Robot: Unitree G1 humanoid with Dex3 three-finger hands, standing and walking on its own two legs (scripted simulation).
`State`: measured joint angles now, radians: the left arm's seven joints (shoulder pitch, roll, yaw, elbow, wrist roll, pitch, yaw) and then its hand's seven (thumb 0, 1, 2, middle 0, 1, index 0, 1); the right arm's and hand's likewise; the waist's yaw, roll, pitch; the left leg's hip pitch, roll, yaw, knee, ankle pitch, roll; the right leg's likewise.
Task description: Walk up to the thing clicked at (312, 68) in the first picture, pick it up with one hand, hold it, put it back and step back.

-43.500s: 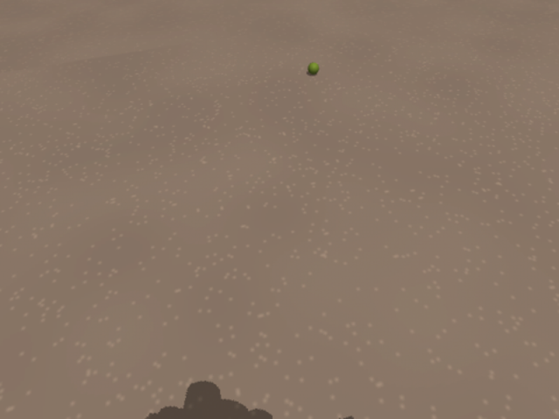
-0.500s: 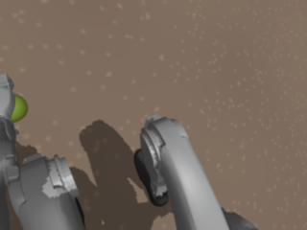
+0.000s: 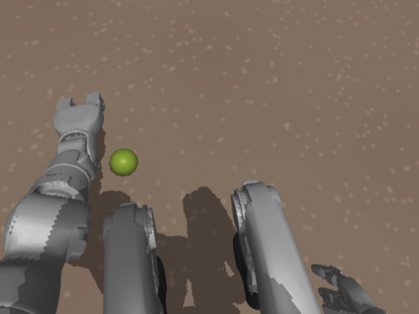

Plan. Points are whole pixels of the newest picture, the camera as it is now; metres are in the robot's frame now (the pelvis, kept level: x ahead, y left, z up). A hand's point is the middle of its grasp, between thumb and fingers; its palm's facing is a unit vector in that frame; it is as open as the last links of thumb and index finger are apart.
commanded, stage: withdraw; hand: left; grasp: from above
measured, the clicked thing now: (124, 161) +0.49 +0.19 -0.33
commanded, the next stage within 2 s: home in 0.32 s
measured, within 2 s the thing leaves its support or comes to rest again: neither
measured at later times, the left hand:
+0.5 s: hand (94, 149) +0.49 +0.23 -0.20, palm faces -0.31 -0.01 -0.95, open 13.9 cm
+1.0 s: hand (43, 215) +0.31 +0.23 +0.00, palm faces -0.31 -0.57 -0.77, open 8.3 cm
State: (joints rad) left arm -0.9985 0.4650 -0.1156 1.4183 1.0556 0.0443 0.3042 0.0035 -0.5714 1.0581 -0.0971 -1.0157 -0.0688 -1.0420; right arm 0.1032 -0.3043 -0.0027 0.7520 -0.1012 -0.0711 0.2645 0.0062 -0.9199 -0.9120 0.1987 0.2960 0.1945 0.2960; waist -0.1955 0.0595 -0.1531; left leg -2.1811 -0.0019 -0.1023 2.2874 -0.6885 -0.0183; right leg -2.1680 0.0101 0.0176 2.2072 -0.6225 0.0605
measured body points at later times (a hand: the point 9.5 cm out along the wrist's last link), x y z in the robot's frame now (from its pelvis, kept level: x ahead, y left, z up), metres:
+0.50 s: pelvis +0.01 -0.01 -0.04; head +0.26 +0.02 +0.34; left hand +0.50 +0.23 -0.15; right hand +0.03 -0.28 -0.16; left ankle +0.08 +0.13 -0.33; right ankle +0.11 -0.14 -0.33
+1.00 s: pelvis +0.00 +0.00 +0.12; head +0.15 +0.04 +0.54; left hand +0.32 +0.26 +0.05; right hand +0.19 -0.27 +0.02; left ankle +0.08 +0.13 -0.33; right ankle +0.11 -0.14 -0.33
